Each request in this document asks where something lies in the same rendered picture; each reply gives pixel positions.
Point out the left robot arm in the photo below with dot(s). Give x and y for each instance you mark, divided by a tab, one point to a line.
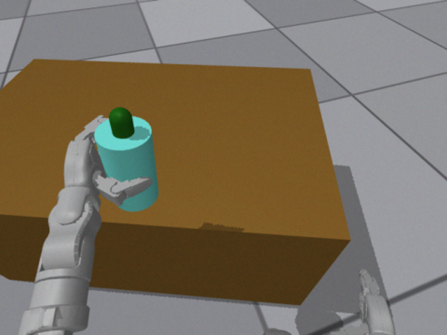
59	300

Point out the right robot hand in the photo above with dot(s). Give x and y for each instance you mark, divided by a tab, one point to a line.
374	311

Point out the bottle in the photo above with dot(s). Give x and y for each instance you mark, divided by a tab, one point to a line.
125	145

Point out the left robot hand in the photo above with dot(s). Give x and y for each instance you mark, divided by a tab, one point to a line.
83	167

